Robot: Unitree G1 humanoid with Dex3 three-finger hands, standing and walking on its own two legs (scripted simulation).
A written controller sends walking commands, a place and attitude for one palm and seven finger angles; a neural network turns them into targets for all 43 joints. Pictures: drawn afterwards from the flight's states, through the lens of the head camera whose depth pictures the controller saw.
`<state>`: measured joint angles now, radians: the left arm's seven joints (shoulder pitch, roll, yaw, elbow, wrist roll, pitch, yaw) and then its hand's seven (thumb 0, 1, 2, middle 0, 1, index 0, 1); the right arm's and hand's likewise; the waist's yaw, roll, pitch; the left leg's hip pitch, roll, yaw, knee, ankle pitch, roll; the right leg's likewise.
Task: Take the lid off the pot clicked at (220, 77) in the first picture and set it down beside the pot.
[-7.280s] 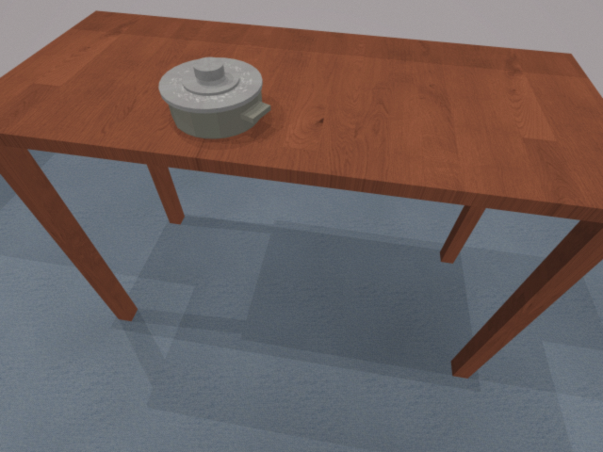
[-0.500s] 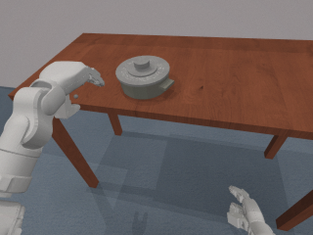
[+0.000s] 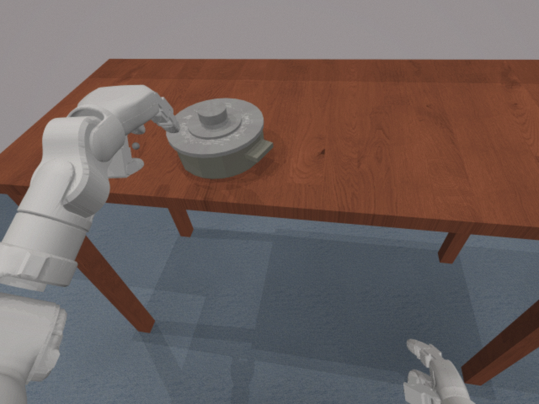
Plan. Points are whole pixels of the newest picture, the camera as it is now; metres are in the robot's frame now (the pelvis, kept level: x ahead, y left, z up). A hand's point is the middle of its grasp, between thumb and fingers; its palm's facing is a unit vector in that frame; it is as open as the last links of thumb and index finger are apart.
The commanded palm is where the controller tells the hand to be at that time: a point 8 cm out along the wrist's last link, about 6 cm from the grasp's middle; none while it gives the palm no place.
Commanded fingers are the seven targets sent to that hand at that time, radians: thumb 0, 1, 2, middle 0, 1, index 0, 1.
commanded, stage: move the open hand above the knob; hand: left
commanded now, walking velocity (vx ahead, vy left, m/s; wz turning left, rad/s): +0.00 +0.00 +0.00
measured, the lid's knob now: (212, 113) +0.57 +0.15 +0.16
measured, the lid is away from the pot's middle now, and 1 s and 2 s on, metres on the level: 0.00 0.00 0.00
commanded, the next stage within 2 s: lower the open fingers around the knob in 1.78 s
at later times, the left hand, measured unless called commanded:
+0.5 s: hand (179, 109) +0.47 +0.17 +0.22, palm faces -0.23 -0.01 -0.97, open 10.3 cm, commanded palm +0.47 +0.16 +0.29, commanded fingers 0.00 -0.43 1.68 -0.85 -0.08 -0.85 -0.08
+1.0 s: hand (216, 79) +0.55 +0.12 +0.23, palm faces -0.27 -0.02 -0.96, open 10.3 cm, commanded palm +0.53 +0.13 +0.29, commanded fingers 0.00 -0.43 1.68 -0.85 -0.08 -0.85 -0.08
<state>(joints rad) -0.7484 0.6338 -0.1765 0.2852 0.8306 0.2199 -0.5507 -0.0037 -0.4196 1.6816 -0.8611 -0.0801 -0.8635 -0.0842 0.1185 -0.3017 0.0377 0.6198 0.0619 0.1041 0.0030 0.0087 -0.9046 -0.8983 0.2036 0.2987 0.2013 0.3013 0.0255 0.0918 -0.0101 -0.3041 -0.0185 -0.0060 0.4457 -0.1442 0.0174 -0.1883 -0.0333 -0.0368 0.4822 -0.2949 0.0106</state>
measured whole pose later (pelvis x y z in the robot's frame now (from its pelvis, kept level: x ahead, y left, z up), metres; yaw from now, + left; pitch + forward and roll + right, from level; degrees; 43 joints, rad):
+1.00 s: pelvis +0.04 +0.00 +0.00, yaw -3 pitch +8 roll +1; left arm -1.32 0.50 -0.24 1.02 0.97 0.23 -0.50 0.00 -0.42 1.68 -0.86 -0.08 -0.86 -0.08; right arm 0.31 -0.29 0.00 0.71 0.04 0.15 0.00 0.00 -0.91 -0.90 0.20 0.30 0.20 0.30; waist -0.11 0.05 -0.07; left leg -0.38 -0.01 0.04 0.43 -0.19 0.02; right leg -0.28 -0.03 0.01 0.45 -0.31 0.01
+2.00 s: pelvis +0.04 +0.01 +0.00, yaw -3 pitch +8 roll +0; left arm -1.34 0.51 -0.23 1.10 0.96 0.27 -0.51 0.00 -0.42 1.68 -0.86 -0.08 -0.86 -0.08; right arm 0.31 -0.28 0.01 0.72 0.05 0.15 -0.01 0.00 -0.90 -0.90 0.20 0.30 0.20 0.30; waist -0.11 0.05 -0.08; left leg -0.40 -0.02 0.05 0.45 -0.19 0.03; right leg -0.29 -0.04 0.02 0.46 -0.31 0.02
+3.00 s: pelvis +0.04 +0.00 +0.00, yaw -3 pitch +9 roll +0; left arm -1.27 0.50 -0.26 1.10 0.94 0.25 -0.49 0.00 -0.42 1.68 -0.81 -0.06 -0.86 -0.08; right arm 0.29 -0.28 0.00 0.71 0.06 0.18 -0.02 0.00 -0.90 -0.90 0.21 0.30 0.20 0.30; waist -0.12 0.04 -0.09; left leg -0.43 -0.01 0.03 0.50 -0.22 0.02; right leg -0.32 -0.02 0.01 0.50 -0.34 0.02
